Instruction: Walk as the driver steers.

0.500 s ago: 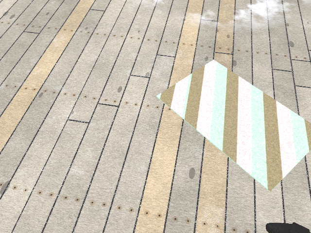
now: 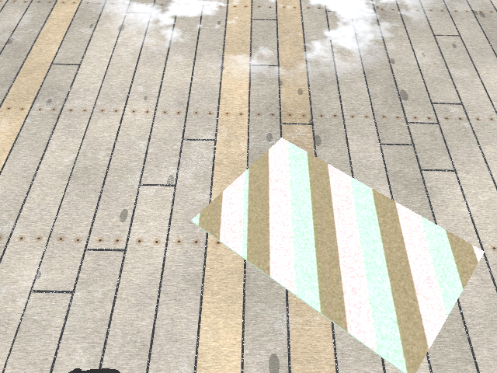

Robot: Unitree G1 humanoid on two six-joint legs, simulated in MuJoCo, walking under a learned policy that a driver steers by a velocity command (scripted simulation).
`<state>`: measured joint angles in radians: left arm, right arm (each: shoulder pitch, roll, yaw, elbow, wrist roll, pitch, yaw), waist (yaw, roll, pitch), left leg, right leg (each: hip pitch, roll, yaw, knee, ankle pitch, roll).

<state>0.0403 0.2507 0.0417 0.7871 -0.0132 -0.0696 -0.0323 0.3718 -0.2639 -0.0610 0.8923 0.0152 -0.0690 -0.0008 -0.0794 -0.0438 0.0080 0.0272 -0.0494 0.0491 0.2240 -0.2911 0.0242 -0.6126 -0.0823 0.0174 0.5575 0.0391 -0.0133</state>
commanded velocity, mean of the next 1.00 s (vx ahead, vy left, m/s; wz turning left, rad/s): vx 0.50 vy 0.00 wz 0.00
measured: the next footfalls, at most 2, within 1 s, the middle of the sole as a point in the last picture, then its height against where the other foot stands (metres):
right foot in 0.08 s outside the picture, level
left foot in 0.62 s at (198, 362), level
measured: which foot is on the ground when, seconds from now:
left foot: down 0.00-0.10, up 0.12-0.60, down 0.62-1.00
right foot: up 0.00-0.06, down 0.08-0.62, up 0.64-1.00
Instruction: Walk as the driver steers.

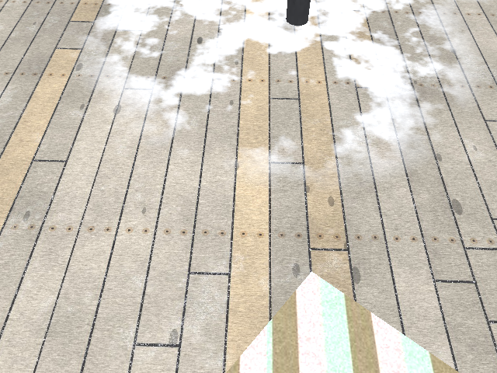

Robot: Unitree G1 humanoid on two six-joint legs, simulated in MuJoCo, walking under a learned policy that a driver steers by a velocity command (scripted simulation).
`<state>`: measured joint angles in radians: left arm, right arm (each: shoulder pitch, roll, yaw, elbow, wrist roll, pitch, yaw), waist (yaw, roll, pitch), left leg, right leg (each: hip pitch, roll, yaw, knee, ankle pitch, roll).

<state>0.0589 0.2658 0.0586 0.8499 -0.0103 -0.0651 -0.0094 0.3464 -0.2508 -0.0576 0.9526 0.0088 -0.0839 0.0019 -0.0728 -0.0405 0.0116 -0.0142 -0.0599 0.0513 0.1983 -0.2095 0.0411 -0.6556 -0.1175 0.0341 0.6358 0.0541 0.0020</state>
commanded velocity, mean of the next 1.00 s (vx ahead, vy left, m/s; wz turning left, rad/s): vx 0.34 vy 0.00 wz -0.23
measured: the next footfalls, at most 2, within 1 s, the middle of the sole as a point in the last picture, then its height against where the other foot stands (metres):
right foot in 0.16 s outside the picture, level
left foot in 0.62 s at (216, 368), level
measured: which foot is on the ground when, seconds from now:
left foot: down 0.00-0.16, up 0.18-0.60, down 0.62-1.00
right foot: up 0.00-0.14, down 0.16-0.64, up 0.66-1.00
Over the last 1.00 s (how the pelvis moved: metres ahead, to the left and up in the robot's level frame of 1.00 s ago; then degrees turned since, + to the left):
0.55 0.02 0.01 0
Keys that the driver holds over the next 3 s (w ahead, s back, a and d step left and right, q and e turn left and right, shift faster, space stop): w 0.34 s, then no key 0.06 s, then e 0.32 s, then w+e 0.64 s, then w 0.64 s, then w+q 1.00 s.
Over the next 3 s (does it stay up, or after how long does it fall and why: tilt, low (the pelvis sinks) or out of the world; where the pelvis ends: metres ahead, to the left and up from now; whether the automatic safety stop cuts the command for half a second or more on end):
stays up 1.35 -0.57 -0.02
